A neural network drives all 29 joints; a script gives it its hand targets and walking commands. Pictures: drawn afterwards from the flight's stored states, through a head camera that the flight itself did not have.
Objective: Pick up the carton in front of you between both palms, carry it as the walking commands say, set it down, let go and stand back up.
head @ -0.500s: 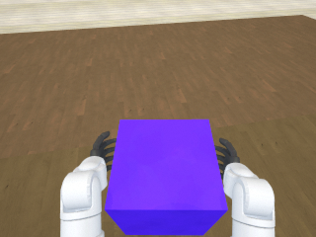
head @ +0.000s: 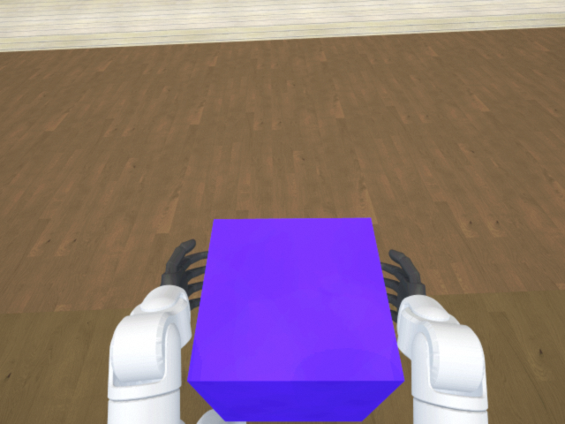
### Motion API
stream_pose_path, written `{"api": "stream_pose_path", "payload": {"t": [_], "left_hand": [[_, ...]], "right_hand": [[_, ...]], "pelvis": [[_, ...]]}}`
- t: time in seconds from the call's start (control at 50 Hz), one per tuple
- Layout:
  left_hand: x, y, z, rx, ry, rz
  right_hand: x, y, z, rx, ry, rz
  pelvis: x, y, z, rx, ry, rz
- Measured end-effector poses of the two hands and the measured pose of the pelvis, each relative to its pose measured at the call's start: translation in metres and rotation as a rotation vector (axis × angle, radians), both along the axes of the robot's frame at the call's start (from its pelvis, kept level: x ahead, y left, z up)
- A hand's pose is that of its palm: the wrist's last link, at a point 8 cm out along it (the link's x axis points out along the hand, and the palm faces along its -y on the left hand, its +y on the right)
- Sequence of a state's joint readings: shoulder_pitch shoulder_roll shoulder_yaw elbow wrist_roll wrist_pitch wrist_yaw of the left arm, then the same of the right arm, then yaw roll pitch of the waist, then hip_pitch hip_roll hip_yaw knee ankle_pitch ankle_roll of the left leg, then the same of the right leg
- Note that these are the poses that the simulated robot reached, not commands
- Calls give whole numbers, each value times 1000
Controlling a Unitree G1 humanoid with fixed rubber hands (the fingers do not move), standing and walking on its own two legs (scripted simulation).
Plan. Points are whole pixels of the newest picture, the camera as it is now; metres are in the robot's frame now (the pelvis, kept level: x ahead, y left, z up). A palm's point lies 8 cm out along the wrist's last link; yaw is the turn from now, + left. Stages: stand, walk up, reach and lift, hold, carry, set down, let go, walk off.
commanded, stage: carry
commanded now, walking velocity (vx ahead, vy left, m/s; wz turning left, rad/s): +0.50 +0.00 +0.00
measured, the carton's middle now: (292, 327) +0.26 +0.01 -0.01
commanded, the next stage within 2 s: none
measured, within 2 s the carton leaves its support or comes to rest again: neither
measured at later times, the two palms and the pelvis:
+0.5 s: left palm (220, 118) +0.63 +0.16 +0.08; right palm (378, 132) +0.59 -0.14 +0.08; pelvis +0.34 +0.03 +0.00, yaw -4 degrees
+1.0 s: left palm (264, 30) +1.01 +0.10 +0.08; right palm (379, 32) +1.01 -0.20 +0.07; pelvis +0.64 -0.05 -0.01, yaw -1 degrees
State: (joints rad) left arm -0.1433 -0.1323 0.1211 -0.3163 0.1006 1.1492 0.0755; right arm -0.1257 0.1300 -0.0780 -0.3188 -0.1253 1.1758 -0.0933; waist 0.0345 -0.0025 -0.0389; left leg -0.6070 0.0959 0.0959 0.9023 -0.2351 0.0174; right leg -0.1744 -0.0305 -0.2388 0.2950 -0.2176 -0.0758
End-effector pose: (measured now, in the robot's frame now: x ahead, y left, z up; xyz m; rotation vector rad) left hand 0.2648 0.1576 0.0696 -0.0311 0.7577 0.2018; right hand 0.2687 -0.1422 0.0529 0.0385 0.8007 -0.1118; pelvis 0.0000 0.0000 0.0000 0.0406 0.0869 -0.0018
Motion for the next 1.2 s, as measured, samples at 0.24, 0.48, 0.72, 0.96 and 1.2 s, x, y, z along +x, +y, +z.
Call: {"api": "stream_pose_path", "payload": {"t": [0.24, 0.48, 0.72, 0.96, 1.2], "left_hand": [[204, 8, 4, -52, -155, -76], [352, 1, 8, -51, -34, -132], [562, -34, 25, 30, -147, -108], [716, -51, 13, 30, -8, -32], [895, -57, 34, -2, -126, -64]], "right_hand": [[182, 8, 20, -32, -155, -101], [311, 3, 22, -33, -32, -155], [544, -34, 33, -81, -148, -26], [719, -51, 18, -41, -14, 28], [888, -58, 47, -51, -130, -29]], "pelvis": [[188, 28, -34, -13, -39, -59], [328, 35, -2, -60, -12, -61], [500, -14, -38, -33, -42, -24], [613, -46, -15, -1, -3, -22], [786, -42, -31, -34, 19, -39]]}}
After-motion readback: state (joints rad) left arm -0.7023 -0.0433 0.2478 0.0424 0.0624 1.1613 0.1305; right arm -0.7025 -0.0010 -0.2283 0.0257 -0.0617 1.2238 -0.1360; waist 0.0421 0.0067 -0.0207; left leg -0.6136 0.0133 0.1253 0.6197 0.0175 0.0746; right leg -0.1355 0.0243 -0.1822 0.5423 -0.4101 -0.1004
